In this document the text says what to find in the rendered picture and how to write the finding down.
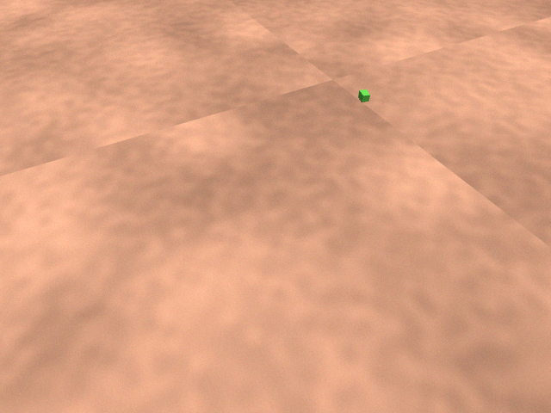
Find small box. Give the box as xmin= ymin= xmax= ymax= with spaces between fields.
xmin=358 ymin=89 xmax=370 ymax=102

